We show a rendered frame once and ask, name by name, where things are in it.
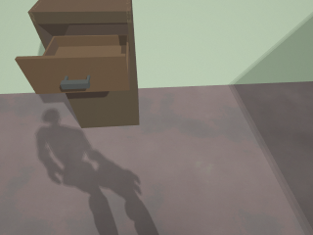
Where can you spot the drawer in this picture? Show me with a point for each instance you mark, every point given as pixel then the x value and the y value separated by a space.
pixel 106 58

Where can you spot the handle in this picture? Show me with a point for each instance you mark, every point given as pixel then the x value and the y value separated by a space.
pixel 76 83

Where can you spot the cabinet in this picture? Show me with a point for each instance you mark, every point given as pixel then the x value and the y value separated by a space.
pixel 93 17

